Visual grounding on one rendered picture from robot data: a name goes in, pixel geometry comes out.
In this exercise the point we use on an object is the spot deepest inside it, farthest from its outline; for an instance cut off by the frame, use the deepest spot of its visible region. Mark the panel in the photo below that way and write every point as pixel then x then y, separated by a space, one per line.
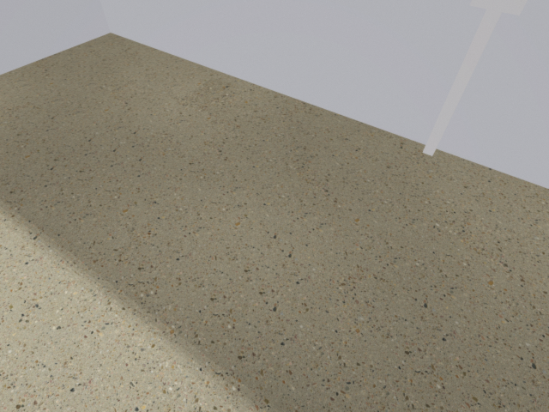
pixel 494 9

